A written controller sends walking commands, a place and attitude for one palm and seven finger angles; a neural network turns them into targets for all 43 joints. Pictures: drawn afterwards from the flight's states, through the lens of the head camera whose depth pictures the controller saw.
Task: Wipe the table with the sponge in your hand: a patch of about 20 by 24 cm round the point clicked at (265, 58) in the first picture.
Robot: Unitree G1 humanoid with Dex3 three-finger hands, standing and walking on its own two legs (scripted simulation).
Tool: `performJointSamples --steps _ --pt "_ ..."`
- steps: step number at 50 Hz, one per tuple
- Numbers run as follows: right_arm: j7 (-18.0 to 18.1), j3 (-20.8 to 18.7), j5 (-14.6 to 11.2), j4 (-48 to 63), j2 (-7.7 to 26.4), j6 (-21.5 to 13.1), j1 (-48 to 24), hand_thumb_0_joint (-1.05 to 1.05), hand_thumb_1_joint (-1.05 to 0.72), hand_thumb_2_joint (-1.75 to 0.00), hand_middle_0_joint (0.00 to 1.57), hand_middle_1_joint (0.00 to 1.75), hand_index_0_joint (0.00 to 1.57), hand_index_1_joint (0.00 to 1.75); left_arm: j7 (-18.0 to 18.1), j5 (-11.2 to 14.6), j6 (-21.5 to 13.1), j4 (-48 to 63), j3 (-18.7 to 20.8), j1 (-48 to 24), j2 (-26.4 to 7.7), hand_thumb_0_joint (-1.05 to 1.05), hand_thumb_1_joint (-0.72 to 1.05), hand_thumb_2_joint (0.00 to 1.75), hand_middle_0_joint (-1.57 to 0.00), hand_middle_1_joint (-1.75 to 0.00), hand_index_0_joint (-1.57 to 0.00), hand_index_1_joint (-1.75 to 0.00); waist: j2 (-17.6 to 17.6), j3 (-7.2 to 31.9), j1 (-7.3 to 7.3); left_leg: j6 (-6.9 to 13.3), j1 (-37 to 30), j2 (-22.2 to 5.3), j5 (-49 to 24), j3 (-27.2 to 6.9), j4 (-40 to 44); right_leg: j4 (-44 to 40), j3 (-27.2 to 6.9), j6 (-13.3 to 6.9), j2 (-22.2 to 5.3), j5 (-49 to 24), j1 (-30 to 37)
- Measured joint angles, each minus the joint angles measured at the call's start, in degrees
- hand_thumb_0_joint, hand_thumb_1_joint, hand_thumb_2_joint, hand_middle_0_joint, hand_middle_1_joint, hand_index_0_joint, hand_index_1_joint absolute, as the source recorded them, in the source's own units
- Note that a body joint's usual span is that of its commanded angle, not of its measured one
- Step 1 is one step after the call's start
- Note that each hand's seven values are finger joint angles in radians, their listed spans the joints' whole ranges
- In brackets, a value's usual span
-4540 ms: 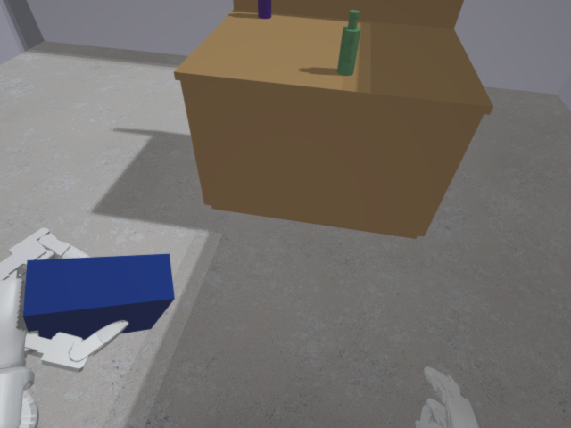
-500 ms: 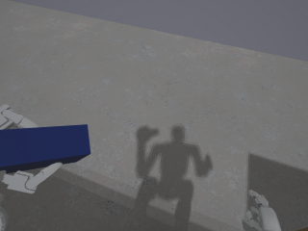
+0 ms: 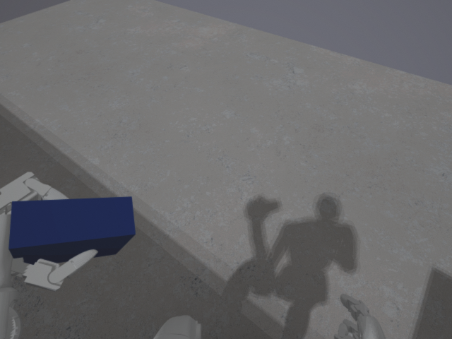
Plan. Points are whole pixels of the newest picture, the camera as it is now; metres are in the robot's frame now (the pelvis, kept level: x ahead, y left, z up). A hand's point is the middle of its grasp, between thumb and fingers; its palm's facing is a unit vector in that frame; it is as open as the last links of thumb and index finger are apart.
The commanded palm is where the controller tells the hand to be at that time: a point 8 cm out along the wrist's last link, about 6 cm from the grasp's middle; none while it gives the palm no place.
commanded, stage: walk to a spot facing it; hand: left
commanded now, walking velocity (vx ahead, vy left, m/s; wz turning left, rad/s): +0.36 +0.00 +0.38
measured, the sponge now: (91, 231) +0.22 +0.20 +0.15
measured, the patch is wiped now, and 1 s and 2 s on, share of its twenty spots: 0.00 0.00 0.00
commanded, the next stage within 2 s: turn to face it in 0.76 s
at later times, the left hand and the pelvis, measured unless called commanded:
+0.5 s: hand (67, 187) +0.27 +0.24 +0.17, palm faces +0.49 -0.70 -0.52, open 9.4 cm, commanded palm +0.22 +0.28 +0.18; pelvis +0.10 -0.02 -0.02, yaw +8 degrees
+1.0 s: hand (54, 149) +0.35 +0.30 +0.17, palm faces +0.63 -0.64 -0.44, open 9.4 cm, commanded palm +0.27 +0.32 +0.18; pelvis +0.20 +0.00 -0.02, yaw +17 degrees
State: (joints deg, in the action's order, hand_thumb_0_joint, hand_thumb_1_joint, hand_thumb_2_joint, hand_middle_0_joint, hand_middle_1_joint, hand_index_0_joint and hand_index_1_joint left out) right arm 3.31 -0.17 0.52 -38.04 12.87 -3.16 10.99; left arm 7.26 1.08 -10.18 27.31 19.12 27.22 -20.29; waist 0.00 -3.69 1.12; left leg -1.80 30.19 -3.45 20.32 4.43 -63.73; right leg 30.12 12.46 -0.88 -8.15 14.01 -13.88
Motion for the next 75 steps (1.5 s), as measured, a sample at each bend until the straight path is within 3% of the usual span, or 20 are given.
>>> performJointSamples --steps 8,11,15,19,23,27,31,35,39,42,44,46,49,53,59,61,64,67,71,75 --pt "1.38 -3.16 -0.08 5.27 3.77 -1.13 2.84 0.01 -0.9 -0.9 0.2 0.3 0.19 0.3 3.12 0.51 -0.18 6.66 1.08 1.02 -1.04 0.0 -0.43 1.0 -0.83 -1.34 -0.82 -1.34 3.06 0.92 0.82 1.97 -12.71 -0.24 -0.74 4.79 30.91 4.19 2.09 1.89 -2.34 4.29 -0.19" --pt "1.61 -3.76 -0.67 5.42 2.0 -1.79 0.83 0.01 -0.9 -0.9 0.19 0.3 0.19 0.3 3.81 0.06 -1.55 5.37 1.99 -2.74 -1.49 0.0 -0.43 1.0 -0.83 -1.34 -0.82 -1.34 3.59 -0.45 0.24 2.66 -12.66 0.06 -6.36 3.54 28.62 22.47 -3.81 2.25 -0.98 13.83 -6.07" --pt "0.04 -1.54 -1.13 4.08 -2.99 -2.22 -0.27 0.01 -0.9 -0.9 0.19 0.3 0.19 0.3 2.48 -0.7 -0.81 2.39 2.49 -4.13 -2.04 0.0 -0.43 1.0 -0.83 -1.34 -0.82 -1.34 3.05 0.6 -1.16 1.69 -13.55 -0.34 -4.2 1.71 29.92 35.09 -6.59 3.01 1.59 12.87 -13.84" --pt "-0.96 1.11 -0.83 3.86 -6.21 -3.55 1.09 0.01 -0.9 -0.9 0.2 0.3 0.19 0.3 1.64 -0.12 -1.8 5.17 1.91 0.04 -1.47 0.0 -0.43 1.0 -0.83 -1.34 -0.82 -1.34 0.57 1.13 -0.86 0.41 -15.73 -1.58 -5.33 0.58 34.05 23.17 -4.87 3.58 1.93 8.8 -14.09" --pt "-0.7 2.61 -0.53 3.35 -7.24 -3.15 2.46 0.01 -0.9 -0.9 0.2 0.3 0.2 0.3 1.03 0.05 -2.65 4.47 2.08 1.77 -2.87 0.0 -0.43 1.0 -0.83 -1.34 -0.82 -1.34 -2.21 0.95 0.25 -0.76 -16.1 -2.7 -2.66 -1.07 31.57 6.7 -2.37 3.8 3.37 5.55 -7.45" --pt "-0.48 2.13 -0.56 0.16 -4.58 -1.09 0.64 0.01 -0.9 -0.9 0.2 0.3 0.2 0.3 0.5 -0.28 -1.24 0.03 0.93 -2.65 -1.67 0.0 -0.43 1.0 -0.83 -1.34 -0.82 -1.34 -4.03 -0.32 0.89 1.38 -7.15 -1.12 5.71 -3.86 6.22 8.23 -0.52 -1.2 2.87 2.42 -6.15" --pt "-0.4 0.73 -0.54 -1.37 -1.2 0.52 -1.0 0.01 -0.9 -0.9 0.2 0.3 0.2 0.3 0.32 -0.03 -0.62 -1.49 0.53 -2.34 0.95 0.0 -0.43 1.0 -0.83 -1.34 -0.82 -1.34 -2.92 -1.43 0.13 0.09 0.1 -0.08 2.16 -1.93 -7.25 4.47 0.58 -0.9 1.8 3.07 -2.52" --pt "0.04 -1.13 -0.24 1.05 0.93 0.57 -0.51 0.02 -0.9 -0.9 0.2 0.3 0.2 0.3 1.02 -0.14 -0.89 2.08 0.57 0.52 0.15 0.0 -0.43 1.0 -0.83 -1.34 -0.82 -1.34 0.08 -2.25 -1.22 -0.09 0.8 -1.16 0.02 1.68 3.49 0.06 2.35 -0.63 0.33 2.46 0.59" --pt "0.26 -2.94 0.04 4.37 2.38 0.5 0.7 0.01 -0.9 -0.9 0.2 0.3 0.2 0.3 2.25 0.21 -1.43 7.52 1.98 3.15 -2.0 0.0 -0.43 1.0 -0.83 -1.34 -0.82 -1.34 2.78 -2.72 -1.2 0.26 -2.87 -1.31 0.14 4.86 19.05 0.26 3.75 0.34 -1.15 4.33 1.85" --pt "0.44 -3.8 0.03 6.44 2.96 0.59 1.2 0.01 -0.9 -0.9 0.19 0.3 0.19 0.3 3.29 0.6 -1.66 10.54 3.61 4.0 -3.07 0.0 -0.43 1.0 -0.83 -1.34 -0.82 -1.34 4.24 -2.45 -0.97 0.58 -7.71 0.29 -3.29 7.12 28.8 5.61 3.96 1.66 -2.99 8.37 1.15" --pt "0.75 -4.43 -0.24 7.56 3.0 0.16 0.47 0.01 -0.9 -0.9 0.19 0.3 0.19 0.3 3.86 0.92 -2.28 10.9 4.63 2.86 -3.55 0.0 -0.43 1.0 -0.83 -1.34 -0.82 -1.34 3.73 -2.34 -1.12 3.73 -9.02 0.72 -8.79 6.32 30.25 17.47 1.49 2.76 -3.38 13.06 -2.94" --pt "0.49 -4.34 -0.72 6.48 0.81 -0.26 -1.38 0.01 -0.91 -0.9 0.19 0.3 0.19 0.3 3.56 0.37 -2.91 7.98 4.74 -0.97 -4.41 0.0 -0.43 1.0 -0.83 -1.34 -0.82 -1.34 4.07 -3.18 -1.44 4.1 -8.23 0.76 -6.41 5.05 26.11 31.54 -4.35 2.92 -0.91 17.45 -7.97" --pt "-0.64 -2.08 -1.35 5.09 -2.77 -0.37 -2.9 0.01 -0.91 -0.9 0.19 0.3 0.19 0.3 2.62 0.0 -2.03 5.84 4.95 -3.16 -4.67 0.0 -0.43 1.0 -0.83 -1.34 -0.82 -1.34 3.83 -2.39 -1.39 2.57 -9.2 0.03 -4.7 3.48 26.95 40.61 -7.54 3.13 2.16 15.91 -14.08" --pt "-1.7 1.07 -1.01 5.18 -6.16 -1.76 -2.58 0.01 -0.9 -0.9 0.19 0.3 0.19 0.3 1.89 0.48 -2.16 8.19 4.04 -0.37 -2.91 0.0 -0.43 1.0 -0.83 -1.34 -0.82 -1.34 1.86 -1.29 0.05 0.99 -11.95 -1.81 -5.99 3.13 31.33 29.12 -6.9 3.24 3.32 9.53 -15.5" --pt "-1.71 3.78 -0.6 5.82 -7.56 -2.83 -1.4 0.01 -0.9 -0.9 0.2 0.3 0.2 0.3 0.91 0.5 -1.85 4.38 2.97 0.13 -2.51 0.0 -0.43 1.0 -0.83 -1.34 -0.82 -1.34 -2.11 -0.48 3.35 -2.23 -14.77 -5.3 -3.54 4.45 30.13 7.39 -4.38 3.76 5.86 2.72 -7.93" --pt "-1.67 3.69 -0.65 5.55 -6.49 -2.65 -2.11 0.01 -0.9 -0.9 0.2 0.3 0.2 0.3 0.75 -0.04 -0.92 1.47 2.48 -2.42 -1.71 0.0 -0.43 1.0 -0.83 -1.34 -0.82 -1.34 -3.97 -0.84 3.77 -2.45 -13.06 -6.91 0.52 3.8 23.34 6.56 -3.8 -0.02 7.3 -1.08 -7.06" --pt "-1.72 2.75 -0.66 3.45 -4.0 -1.42 -4.5 0.01 -0.9 -0.9 0.2 0.3 0.2 0.3 0.56 0.41 0.8 -1.91 0.92 -5.79 1.04 0.0 -0.43 1.0 -0.83 -1.34 -0.82 -1.34 -3.87 -1.63 3.24 -2.72 -7.19 -3.18 7.98 -0.73 6.48 8.39 -5.03 -4.15 8.0 2.05 -8.0" --pt "-1.6 1.79 -0.49 3.35 -1.85 0.2 -6.06 0.01 -0.9 -0.9 0.2 0.3 0.2 0.3 0.74 1.02 1.39 -0.85 0.42 -4.3 1.89 0.0 -0.43 1.0 -0.83 -1.34 -0.82 -1.34 -2.08 -2.44 1.34 -3.37 -3.5 -0.28 6.87 -1.96 -3.03 5.6 -6.99 -4.66 8.73 0.27 -7.57" --pt "-1.4 -0.22 -0.36 4.92 0.45 1.57 -5.56 0.01 -0.9 -0.9 0.2 0.3 0.2 0.3 0.62 1.62 -0.01 3.83 0.82 0.52 -0.44 0.0 -0.43 1.0 -0.83 -1.34 -0.82 -1.34 0.3 -1.94 -0.98 -3.64 -2.93 0.98 4.75 -2.01 -0.01 1.47 -9.19 -5.3 10.17 -2.51 -7.2" --pt "-1.36 -2.13 -0.51 6.12 2.57 2.85 -3.67 0.01 -0.9 -0.9 0.2 0.3 0.19 0.3 0.87 2.09 -1.58 6.46 3.06 3.56 -3.75 0.0 -0.43 1.0 -0.83 -1.34 -0.82 -1.34 1.72 -0.31 -1.5 -3.45 -5.21 1.36 4.1 -2.19 9.42 -1.3 -11.46 -5.65 11.79 -4.73 -7.53"
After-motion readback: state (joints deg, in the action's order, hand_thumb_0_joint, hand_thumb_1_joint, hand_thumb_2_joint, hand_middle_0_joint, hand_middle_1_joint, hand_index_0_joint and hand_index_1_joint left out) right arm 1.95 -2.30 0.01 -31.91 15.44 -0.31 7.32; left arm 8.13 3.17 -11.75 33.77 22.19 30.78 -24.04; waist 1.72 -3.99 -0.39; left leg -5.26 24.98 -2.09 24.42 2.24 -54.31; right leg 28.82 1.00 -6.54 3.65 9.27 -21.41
